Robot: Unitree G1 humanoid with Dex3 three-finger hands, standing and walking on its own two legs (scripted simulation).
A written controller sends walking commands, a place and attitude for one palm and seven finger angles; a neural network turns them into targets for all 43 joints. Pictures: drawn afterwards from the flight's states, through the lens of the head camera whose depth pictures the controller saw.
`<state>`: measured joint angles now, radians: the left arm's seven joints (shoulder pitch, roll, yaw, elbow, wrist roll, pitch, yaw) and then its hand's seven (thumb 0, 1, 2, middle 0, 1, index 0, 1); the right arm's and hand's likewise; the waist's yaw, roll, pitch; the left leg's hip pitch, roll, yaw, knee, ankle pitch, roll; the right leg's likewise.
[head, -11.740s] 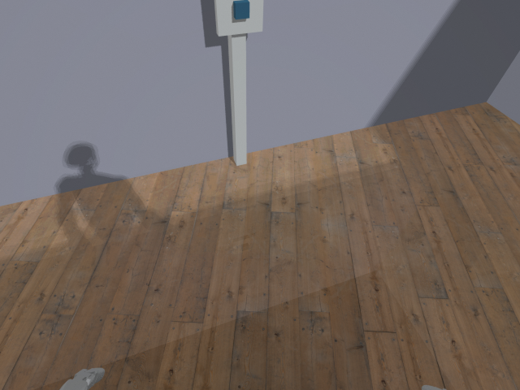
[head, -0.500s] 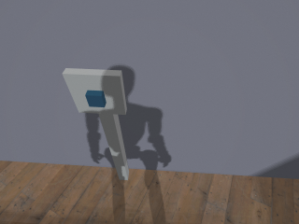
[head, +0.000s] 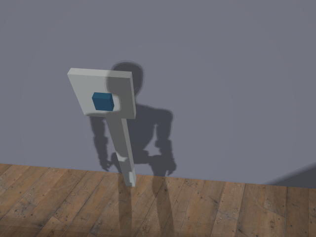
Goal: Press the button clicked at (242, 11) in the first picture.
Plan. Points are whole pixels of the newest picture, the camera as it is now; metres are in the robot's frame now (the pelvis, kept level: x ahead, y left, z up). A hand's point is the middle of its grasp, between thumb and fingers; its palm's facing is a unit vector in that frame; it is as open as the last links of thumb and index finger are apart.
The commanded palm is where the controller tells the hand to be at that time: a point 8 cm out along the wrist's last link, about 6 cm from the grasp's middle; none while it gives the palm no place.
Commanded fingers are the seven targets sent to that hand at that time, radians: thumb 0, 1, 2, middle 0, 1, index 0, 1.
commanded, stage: look again from close up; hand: left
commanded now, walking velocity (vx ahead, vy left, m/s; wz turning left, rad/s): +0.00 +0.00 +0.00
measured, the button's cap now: (103, 101) +0.48 +0.21 +0.05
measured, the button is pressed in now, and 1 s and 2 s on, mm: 0 0 0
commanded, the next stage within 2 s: raise the hand and make a fist in 0.40 s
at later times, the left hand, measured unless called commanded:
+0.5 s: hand out of the picture -0.01 +0.22 -0.18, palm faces +0.03 -0.98 -0.18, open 7.4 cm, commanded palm +0.07 +0.27 -0.07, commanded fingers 0.00 0.90 0.90 -0.23 -0.33 -0.23 -0.33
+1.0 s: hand out of the picture +0.10 +0.23 -0.07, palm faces +0.12 -0.99 +0.01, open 4.9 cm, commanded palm +0.11 +0.28 -0.03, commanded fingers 0.00 0.90 0.90 -0.92 -1.08 -0.92 -1.08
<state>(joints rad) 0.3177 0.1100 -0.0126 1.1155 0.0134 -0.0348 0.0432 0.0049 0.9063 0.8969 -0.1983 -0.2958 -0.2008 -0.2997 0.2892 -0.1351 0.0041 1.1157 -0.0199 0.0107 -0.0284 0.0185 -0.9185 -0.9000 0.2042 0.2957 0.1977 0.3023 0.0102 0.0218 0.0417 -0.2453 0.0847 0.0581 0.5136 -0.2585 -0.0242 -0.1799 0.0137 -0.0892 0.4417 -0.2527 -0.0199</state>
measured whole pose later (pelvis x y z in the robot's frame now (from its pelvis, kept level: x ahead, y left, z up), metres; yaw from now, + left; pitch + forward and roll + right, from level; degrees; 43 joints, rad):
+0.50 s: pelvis -0.02 +0.05 +0.00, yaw +1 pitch -1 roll +0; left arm 0.30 0.18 -0.01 1.07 0.01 0.00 0.03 0.00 0.91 0.90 -0.20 -0.30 -0.20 -0.30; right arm 0.30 -0.16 0.01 1.06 -0.02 -0.01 -0.02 0.01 -0.92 -0.90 0.20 0.30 0.20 0.30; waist 0.01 -0.02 0.01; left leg -0.24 -0.01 0.08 0.48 -0.23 0.05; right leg -0.19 -0.08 -0.06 0.47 -0.24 0.04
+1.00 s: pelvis -0.03 +0.01 -0.08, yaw +3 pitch +11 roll -2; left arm 0.60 0.23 0.18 0.01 -0.29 -0.48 -0.33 0.02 0.90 0.90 -0.65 -0.79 -0.66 -0.80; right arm 0.17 -0.26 -0.07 0.47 0.01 -0.24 -0.02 0.02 -0.90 -0.90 0.20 0.30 0.20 0.30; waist 0.04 -0.04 -0.11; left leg -0.86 0.04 -0.02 1.15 -0.49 0.00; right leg -0.77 -0.02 -0.09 1.11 -0.53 -0.01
